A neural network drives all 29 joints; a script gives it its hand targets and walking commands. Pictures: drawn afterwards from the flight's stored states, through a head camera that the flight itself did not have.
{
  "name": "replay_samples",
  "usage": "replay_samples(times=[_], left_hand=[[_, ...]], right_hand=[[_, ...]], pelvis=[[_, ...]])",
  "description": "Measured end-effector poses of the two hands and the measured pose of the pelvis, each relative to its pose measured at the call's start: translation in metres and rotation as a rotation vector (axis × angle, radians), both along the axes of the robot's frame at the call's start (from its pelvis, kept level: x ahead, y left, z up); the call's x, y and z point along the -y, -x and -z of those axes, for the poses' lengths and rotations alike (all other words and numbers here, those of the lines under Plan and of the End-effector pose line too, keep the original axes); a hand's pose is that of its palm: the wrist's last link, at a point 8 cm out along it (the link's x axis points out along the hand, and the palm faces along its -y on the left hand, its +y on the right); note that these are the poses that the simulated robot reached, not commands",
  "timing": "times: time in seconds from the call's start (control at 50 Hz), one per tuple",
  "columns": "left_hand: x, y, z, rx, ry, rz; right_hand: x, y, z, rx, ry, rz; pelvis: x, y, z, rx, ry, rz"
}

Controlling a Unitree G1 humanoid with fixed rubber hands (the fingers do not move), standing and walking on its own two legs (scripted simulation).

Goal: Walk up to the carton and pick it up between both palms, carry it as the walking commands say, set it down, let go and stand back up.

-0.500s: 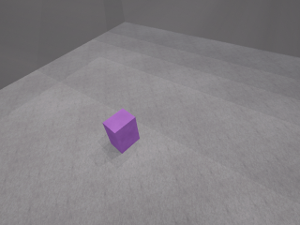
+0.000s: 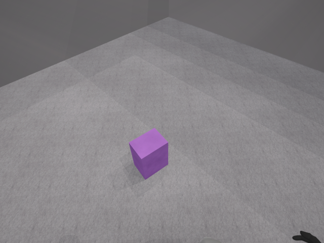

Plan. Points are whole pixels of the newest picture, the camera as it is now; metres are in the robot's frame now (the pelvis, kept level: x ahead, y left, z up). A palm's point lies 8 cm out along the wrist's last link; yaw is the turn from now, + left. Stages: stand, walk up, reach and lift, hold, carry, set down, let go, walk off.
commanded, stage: walk up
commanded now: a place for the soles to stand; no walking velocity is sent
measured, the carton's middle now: (149, 154) +0.76 +0.10 -0.63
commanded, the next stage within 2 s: none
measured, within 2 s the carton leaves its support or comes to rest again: neither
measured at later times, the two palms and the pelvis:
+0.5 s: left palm (21, 240) +0.18 +0.38 -0.09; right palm (270, 172) +0.32 -0.30 -0.06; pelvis +0.17 +0.03 -0.01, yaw +5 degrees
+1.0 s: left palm (29, 183) +0.33 +0.42 -0.08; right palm (240, 141) +0.46 -0.25 -0.09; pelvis +0.31 +0.06 -0.01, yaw +3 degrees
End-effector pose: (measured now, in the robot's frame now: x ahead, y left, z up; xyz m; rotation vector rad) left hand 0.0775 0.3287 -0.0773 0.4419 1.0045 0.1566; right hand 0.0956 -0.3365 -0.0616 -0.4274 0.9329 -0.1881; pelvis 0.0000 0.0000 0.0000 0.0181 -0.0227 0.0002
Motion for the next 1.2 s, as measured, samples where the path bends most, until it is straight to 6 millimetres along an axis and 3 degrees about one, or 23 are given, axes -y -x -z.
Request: replay_samples(times=[0.06, 0.12, 0.18, 0.28, 0.36, 0.44, 0.52, 0.62, 0.68, 0.74, 0.88, 0.98, 1.08, 1.2], left_hand=[[0.005, -0.035, -0.004, 0.032, -0.023, 0.021], [0.001, -0.057, -0.009, 0.083, -0.068, 0.005], [-0.006, -0.061, -0.021, 0.096, -0.091, -0.048], [-0.022, -0.057, -0.034, 0.054, -0.105, -0.115], [-0.04, -0.055, -0.025, -0.011, -0.089, -0.152], [-0.054, -0.072, 0.0, -0.059, -0.055, -0.177], [-0.047, -0.117, 0.011, -0.057, -0.012, -0.145], [-0.036, -0.179, 0.009, -0.034, 0.024, -0.08], [-0.032, -0.215, 0.004, -0.008, 0.012, -0.049], [-0.038, -0.241, 0.003, 0.037, -0.034, -0.047], [-0.064, -0.247, -0.018, 0.023, -0.087, -0.127], [-0.086, -0.25, -0.003, -0.041, -0.08, -0.146], [-0.085, -0.273, 0.026, -0.09, -0.027, -0.16], [-0.076, -0.297, 0.039, -0.109, 0.007, -0.129]], right_hand=[[0.015, -0.006, 0.009, -0.025, -0.003, 0.02], [0.02, -0.026, 0.025, -0.054, -0.005, 0.007], [0.011, -0.058, 0.03, -0.079, -0.019, -0.041], [-0.008, -0.12, 0.021, -0.079, -0.042, -0.121], [-0.027, -0.176, 0.009, -0.033, -0.033, -0.162], [-0.04, -0.219, 0.003, 0.034, 0.02, -0.172], [-0.041, -0.227, -0.005, 0.033, 0.038, -0.113], [-0.031, -0.222, -0.006, -0.024, 0.048, -0.054], [-0.022, -0.225, 0.003, -0.055, 0.039, -0.026], [-0.019, -0.24, 0.02, -0.079, 0.026, -0.025], [-0.056, -0.312, 0.026, -0.074, -0.02, -0.105], [-0.08, -0.356, 0.023, -0.026, 0.004, -0.126], [-0.093, -0.375, 0.022, 0.006, 0.024, -0.09], [-0.095, -0.385, 0.022, 0.007, 0.021, -0.041]], pelvis=[[0.01, -0.024, 0.005, 0.005, 0.002, -0.008], [0.018, -0.046, 0.014, 0.006, 0.015, -0.034], [0.016, -0.065, 0.009, 0.009, 0.03, -0.065], [0.008, -0.098, -0.002, 0.005, 0.031, -0.088], [-0.007, -0.126, -0.002, 0.002, 0.028, -0.089], [-0.026, -0.155, 0.01, 0.004, 0.019, -0.089], [-0.032, -0.181, 0.006, 0.0, 0.012, -0.081], [-0.033, -0.213, 0.0, -0.004, 0.012, -0.07], [-0.029, -0.233, 0.002, -0.001, 0.016, -0.065], [-0.024, -0.254, 0.013, 0.001, 0.026, -0.068], [-0.037, -0.291, 0.004, 0.002, 0.032, -0.082], [-0.059, -0.311, 0.011, 0.002, 0.022, -0.058], [-0.073, -0.324, 0.017, 0.011, 0.022, -0.044], [-0.075, -0.335, 0.017, 0.01, 0.036, -0.029]])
